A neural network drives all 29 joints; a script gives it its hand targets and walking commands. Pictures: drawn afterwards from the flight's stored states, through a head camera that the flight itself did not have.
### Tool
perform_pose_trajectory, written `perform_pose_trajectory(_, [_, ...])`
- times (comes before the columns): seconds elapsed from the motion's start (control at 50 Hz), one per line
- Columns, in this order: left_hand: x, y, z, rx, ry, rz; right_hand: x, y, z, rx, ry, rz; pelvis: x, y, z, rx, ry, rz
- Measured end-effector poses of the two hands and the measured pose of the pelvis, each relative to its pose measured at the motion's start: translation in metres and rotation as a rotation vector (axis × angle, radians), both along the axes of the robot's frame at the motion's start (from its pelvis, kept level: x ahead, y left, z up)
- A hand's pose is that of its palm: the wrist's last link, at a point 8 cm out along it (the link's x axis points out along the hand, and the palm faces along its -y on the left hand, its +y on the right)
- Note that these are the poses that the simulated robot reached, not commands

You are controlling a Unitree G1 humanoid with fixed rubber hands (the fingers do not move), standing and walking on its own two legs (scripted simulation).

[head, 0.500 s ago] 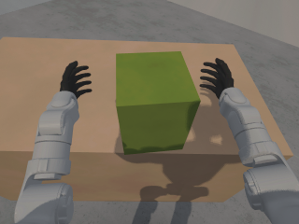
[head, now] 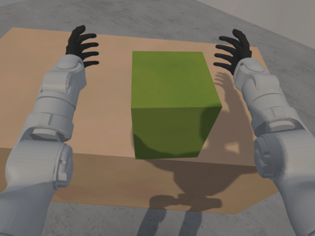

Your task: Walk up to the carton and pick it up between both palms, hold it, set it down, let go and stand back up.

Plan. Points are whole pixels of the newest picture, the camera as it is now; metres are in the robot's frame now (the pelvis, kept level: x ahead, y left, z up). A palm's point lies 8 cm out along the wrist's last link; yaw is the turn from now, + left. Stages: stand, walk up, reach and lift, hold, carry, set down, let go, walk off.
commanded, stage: reach and lift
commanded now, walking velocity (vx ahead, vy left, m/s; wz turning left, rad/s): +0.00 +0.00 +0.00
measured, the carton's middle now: (167, 108) +0.46 +0.00 +0.04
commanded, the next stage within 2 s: none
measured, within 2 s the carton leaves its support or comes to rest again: neither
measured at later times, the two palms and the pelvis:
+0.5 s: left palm (86, 93) +0.45 +0.22 +0.10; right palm (222, 89) +0.48 -0.15 +0.11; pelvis +0.01 +0.00 +0.00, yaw -1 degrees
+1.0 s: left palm (99, 98) +0.45 +0.19 +0.07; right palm (219, 95) +0.48 -0.15 +0.09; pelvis +0.00 +0.01 -0.01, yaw -2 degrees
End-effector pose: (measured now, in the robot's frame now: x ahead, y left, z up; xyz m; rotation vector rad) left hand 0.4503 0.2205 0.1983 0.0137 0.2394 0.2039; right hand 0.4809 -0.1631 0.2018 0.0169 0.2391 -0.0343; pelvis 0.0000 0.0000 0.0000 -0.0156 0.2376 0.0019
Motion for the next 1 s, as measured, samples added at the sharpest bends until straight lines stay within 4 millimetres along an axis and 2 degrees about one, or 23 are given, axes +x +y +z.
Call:
perform_pose_trajectory(0.12, [0.011, -0.004, 0.01, 0.007, 0.005, -0.005, 0.007, -0.007, 0.009, -0.002, 0.006, -0.022, 0.003, 0.003, 0.0, -0.001, 0.001, -0.005])
perform_pose_trajectory(0.2, [0.014, -0.003, 0.0, 0.009, 0.023, -0.007, 0.008, -0.013, 0.001, -0.012, 0.027, -0.03, 0.005, 0.004, 0.001, 0.002, -0.005, -0.012])
perform_pose_trajectory(0.3, [0.011, 0.0, -0.037, 0.009, 0.05, -0.01, 0.006, -0.013, -0.028, -0.036, 0.051, -0.018, 0.007, 0.004, 0.001, 0.006, 0.002, -0.022])
perform_pose_trajectory(0.4, [0.0, 0.001, -0.082, 0.001, 0.048, 0.0, 0.003, -0.002, -0.066, -0.039, 0.046, 0.018, 0.008, 0.003, -0.001, 0.006, 0.048, -0.023])
perform_pose_trajectory(0.48, [-0.004, 0.0, -0.1, 0.003, 0.027, 0.012, 0.003, 0.011, -0.088, -0.031, 0.033, 0.045, 0.006, 0.003, -0.004, 0.002, 0.096, -0.016])
perform_pose_trajectory(0.66, [0.005, -0.015, -0.107, 0.01, 0.006, -0.022, 0.001, 0.007, -0.102, -0.062, 0.024, 0.024, 0.001, 0.004, -0.008, 0.001, 0.157, -0.021])
perform_pose_trajectory(0.78, [0.002, -0.022, -0.119, 0.002, 0.013, -0.024, -0.003, 0.003, -0.11, -0.065, 0.027, 0.024, -0.001, 0.006, -0.01, 0.005, 0.168, -0.033])
perform_pose_trajectory(1.0, [0.001, -0.03, -0.124, -0.005, 0.014, -0.027, 0.0, 0.013, -0.113, -0.045, 0.023, 0.042, -0.004, 0.008, -0.013, 0.003, 0.191, -0.033])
